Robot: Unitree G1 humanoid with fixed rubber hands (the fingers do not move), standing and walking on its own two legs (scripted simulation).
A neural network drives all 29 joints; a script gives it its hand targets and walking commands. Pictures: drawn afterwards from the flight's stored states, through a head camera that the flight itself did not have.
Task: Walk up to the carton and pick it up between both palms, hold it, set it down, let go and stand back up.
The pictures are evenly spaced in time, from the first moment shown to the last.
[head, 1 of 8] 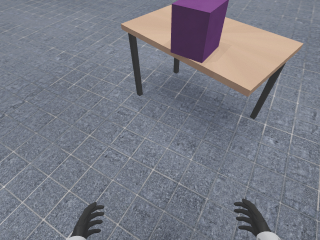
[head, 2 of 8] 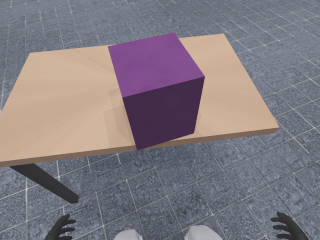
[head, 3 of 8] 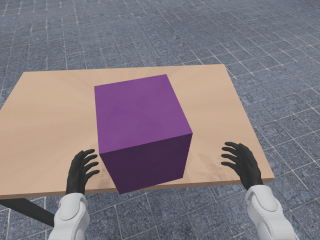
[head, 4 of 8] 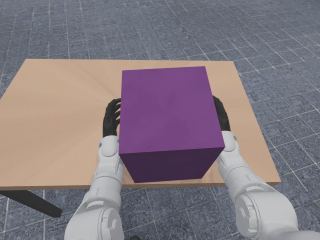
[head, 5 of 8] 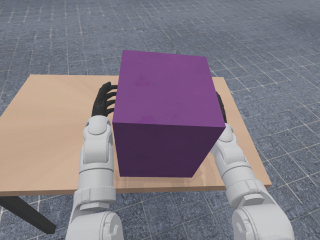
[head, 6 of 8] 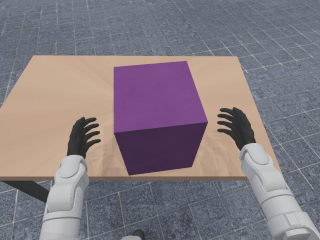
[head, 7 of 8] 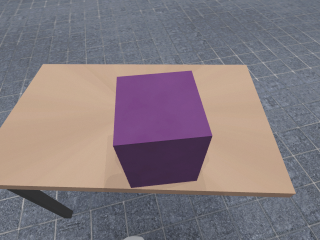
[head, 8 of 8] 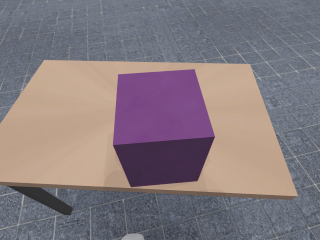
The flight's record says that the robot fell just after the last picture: no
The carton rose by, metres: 0.17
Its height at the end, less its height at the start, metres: +0.00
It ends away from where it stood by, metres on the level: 0.02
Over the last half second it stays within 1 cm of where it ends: yes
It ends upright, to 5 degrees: yes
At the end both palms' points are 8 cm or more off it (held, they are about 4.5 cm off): yes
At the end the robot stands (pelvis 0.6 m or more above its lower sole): yes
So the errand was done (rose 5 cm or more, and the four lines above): yes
